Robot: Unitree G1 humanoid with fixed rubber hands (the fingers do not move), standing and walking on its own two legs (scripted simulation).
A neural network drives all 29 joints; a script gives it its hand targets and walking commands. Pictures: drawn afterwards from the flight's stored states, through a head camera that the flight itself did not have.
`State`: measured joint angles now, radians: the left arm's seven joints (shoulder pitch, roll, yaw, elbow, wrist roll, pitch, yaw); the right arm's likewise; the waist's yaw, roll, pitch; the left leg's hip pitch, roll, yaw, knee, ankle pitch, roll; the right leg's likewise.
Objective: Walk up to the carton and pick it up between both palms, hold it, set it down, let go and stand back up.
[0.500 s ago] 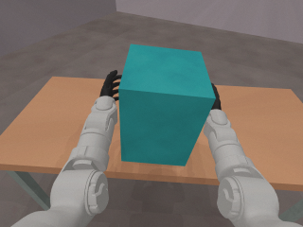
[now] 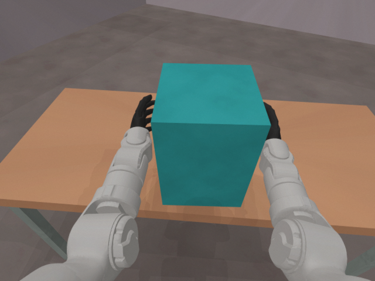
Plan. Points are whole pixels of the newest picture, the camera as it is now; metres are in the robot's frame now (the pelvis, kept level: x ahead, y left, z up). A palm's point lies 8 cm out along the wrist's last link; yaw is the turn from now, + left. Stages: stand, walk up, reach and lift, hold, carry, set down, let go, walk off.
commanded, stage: set down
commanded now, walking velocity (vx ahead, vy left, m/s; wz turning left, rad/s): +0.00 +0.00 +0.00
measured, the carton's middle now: (204, 139) +0.42 -0.03 +0.09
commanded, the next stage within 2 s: none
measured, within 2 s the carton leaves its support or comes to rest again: neither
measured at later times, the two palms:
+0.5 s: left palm (143, 136) +0.42 +0.12 +0.11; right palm (266, 141) +0.41 -0.17 +0.10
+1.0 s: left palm (144, 144) +0.41 +0.12 +0.09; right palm (266, 146) +0.41 -0.17 +0.09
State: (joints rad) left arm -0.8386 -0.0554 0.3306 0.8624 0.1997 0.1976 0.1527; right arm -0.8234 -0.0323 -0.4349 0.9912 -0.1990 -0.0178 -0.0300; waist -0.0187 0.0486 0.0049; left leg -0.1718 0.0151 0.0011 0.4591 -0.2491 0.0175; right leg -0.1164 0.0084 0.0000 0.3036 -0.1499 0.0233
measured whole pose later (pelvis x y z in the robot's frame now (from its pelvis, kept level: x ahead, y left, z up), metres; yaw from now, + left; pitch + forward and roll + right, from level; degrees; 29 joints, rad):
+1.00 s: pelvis +0.01 +0.00 +0.00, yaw +0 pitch +2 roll -2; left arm -0.76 -0.10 0.38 0.89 0.26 0.09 0.15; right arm -0.78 0.02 -0.59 0.99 -0.36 -0.11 0.03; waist -0.01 0.05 -0.02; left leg -0.24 0.02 0.00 0.45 -0.25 0.02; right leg -0.19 0.01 0.00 0.31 -0.16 0.02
